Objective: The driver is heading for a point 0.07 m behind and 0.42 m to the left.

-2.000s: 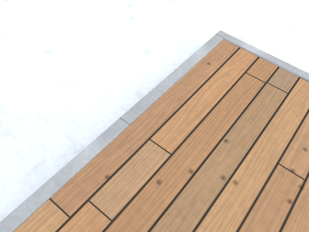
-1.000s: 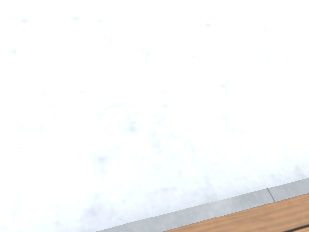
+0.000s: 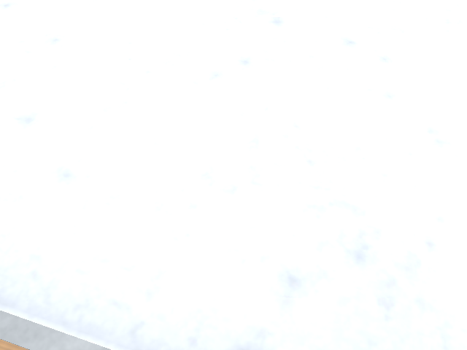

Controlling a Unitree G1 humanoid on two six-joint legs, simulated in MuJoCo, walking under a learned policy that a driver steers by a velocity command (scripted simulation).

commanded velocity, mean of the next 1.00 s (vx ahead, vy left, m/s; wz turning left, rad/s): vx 0.29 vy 0.00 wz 0.37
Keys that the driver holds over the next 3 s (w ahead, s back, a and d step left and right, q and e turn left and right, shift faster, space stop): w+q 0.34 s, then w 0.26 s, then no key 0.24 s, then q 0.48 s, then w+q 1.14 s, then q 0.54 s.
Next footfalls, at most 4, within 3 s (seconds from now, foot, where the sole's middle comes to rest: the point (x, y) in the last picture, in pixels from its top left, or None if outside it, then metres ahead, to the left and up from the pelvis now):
0.26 right None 0.11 -0.14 -0.79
0.70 left None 0.33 0.12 -0.79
1.24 right None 0.40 -0.14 -0.90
1.86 left None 0.36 0.18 -0.79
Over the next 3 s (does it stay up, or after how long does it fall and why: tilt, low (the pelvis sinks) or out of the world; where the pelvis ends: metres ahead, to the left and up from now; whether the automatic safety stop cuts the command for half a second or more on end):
stays up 0.58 0.67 -0.09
